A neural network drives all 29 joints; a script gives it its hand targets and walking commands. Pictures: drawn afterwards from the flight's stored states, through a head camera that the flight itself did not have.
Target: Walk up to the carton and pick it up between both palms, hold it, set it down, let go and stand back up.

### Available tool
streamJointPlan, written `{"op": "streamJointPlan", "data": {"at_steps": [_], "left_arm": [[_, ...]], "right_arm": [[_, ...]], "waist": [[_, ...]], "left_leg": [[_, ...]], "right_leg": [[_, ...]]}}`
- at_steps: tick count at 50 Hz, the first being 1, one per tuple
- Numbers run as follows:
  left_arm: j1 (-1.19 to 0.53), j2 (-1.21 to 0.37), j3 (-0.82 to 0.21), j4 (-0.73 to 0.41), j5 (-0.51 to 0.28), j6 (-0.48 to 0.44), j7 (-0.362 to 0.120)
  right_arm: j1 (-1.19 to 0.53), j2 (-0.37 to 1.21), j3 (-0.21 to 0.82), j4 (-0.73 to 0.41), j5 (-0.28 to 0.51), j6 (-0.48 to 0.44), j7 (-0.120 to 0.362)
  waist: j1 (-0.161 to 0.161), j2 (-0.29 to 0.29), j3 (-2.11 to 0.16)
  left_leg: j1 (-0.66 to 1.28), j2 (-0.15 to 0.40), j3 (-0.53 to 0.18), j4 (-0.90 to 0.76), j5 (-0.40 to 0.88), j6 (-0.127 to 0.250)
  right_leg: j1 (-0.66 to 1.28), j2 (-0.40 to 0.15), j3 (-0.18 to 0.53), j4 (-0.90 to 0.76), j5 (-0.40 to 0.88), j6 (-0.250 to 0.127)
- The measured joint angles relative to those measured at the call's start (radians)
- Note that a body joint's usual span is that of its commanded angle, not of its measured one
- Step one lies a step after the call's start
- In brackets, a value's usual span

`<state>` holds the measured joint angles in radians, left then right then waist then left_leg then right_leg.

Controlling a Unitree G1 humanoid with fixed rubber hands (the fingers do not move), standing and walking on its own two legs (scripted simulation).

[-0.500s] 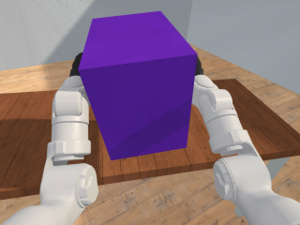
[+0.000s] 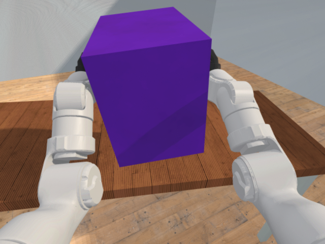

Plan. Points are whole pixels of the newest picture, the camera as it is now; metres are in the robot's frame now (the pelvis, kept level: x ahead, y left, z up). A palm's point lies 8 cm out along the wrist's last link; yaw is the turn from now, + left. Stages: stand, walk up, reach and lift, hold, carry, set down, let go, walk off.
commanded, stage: hold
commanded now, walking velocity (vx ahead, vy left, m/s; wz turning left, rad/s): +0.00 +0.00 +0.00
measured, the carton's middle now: (148, 79) +0.41 +0.01 +0.27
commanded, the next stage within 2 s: none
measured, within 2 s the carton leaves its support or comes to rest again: neither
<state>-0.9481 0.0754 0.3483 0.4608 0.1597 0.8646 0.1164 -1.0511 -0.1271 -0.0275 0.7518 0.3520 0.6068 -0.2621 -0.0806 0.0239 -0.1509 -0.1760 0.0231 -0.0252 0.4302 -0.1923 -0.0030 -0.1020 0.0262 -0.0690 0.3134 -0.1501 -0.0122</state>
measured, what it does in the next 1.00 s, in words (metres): stands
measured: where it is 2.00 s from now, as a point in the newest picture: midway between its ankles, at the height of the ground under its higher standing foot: outside the picture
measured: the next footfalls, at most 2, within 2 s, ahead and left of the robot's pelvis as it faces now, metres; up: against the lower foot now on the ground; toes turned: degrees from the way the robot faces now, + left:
none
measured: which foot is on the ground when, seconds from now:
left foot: down 0.00-1.00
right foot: down 0.00-1.00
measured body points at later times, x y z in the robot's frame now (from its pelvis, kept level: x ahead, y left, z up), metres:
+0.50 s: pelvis +0.01 +0.00 +0.00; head -0.08 +0.00 +0.44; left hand +0.40 +0.15 +0.28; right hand +0.39 -0.14 +0.29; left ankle +0.03 +0.12 -0.75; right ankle +0.02 -0.11 -0.75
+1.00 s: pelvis +0.01 +0.00 +0.00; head -0.08 +0.01 +0.44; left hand +0.39 +0.16 +0.28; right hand +0.39 -0.14 +0.29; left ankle +0.03 +0.12 -0.75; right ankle +0.02 -0.11 -0.75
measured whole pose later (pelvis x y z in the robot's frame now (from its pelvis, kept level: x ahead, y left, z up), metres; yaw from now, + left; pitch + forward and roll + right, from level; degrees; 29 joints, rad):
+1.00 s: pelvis +0.01 +0.00 +0.00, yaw +0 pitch -4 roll -2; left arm -0.91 0.07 0.36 0.38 0.16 0.91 0.10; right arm -1.03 -0.13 -0.01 0.68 0.40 0.67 -0.31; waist -0.09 0.03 -0.15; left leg -0.16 0.03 -0.03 0.44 -0.22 -0.01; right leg -0.07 0.03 -0.07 0.30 -0.16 -0.01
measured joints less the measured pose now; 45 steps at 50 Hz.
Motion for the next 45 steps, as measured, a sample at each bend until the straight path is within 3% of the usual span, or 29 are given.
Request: {"op": "streamJointPlan", "data": {"at_steps": [16, 35, 45], "left_arm": [[-0.013, 0.007, 0.009, 0.020, -0.011, 0.005, -0.007], [0.058, -0.014, 0.007, -0.099, -0.008, 0.040, -0.015], [0.054, -0.013, 0.008, -0.103, 0.000, 0.049, -0.019]], "right_arm": [[-0.016, -0.007, 0.009, 0.001, 0.021, 0.027, -0.022], [0.038, -0.011, 0.044, -0.095, 0.060, 0.058, -0.049], [0.034, -0.003, 0.027, -0.090, 0.052, 0.061, -0.047]], "waist": [[-0.003, 0.014, -0.014], [-0.006, 0.016, -0.005], [-0.008, 0.008, -0.003]], "left_leg": [[-0.007, 0.001, -0.009, 0.007, -0.009, -0.003], [0.020, 0.005, -0.008, 0.018, -0.030, -0.004], [0.021, 0.005, -0.008, 0.018, -0.028, -0.003]], "right_leg": [[0.000, 0.002, -0.007, -0.003, -0.007, -0.001], [0.036, 0.007, -0.005, -0.012, -0.016, 0.001], [0.036, 0.006, -0.004, -0.011, -0.014, 0.001]]}}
